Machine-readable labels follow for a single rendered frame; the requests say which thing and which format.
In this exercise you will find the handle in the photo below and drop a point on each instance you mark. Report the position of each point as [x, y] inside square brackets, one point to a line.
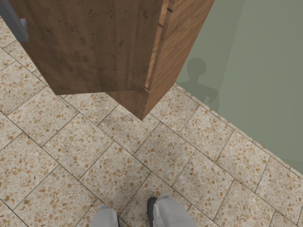
[17, 27]

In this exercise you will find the robot shin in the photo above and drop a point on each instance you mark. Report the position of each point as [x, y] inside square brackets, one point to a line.
[161, 197]
[104, 207]

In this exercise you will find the cupboard door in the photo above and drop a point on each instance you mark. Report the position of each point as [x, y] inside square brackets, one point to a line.
[90, 46]

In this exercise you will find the robot left shin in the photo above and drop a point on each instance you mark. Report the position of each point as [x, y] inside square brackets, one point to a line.
[104, 207]

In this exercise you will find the robot right shin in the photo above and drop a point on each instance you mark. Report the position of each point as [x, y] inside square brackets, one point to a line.
[161, 197]

